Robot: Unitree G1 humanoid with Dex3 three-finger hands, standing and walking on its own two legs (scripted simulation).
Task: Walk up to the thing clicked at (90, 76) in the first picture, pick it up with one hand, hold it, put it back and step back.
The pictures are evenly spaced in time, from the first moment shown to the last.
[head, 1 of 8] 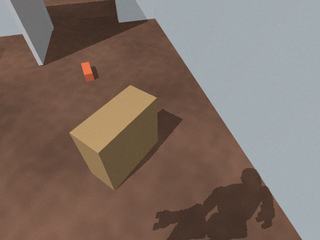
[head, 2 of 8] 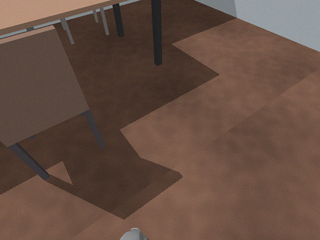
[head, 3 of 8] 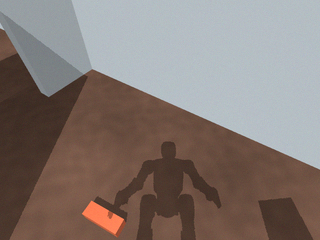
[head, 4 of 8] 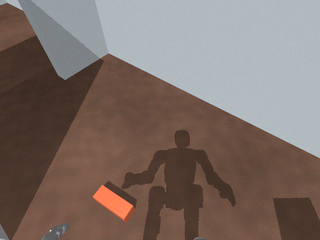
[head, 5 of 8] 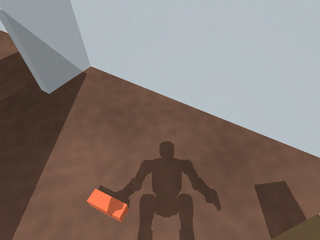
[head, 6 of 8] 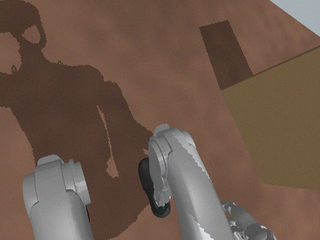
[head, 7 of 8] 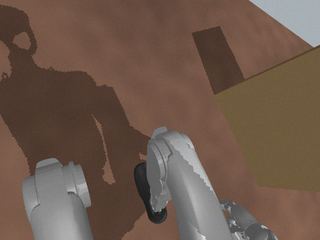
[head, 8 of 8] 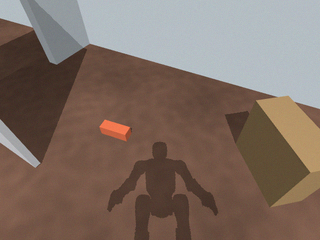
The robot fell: no
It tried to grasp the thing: no
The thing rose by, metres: 0.00
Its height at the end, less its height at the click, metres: +0.00
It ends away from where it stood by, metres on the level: 0.00
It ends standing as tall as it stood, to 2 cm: yes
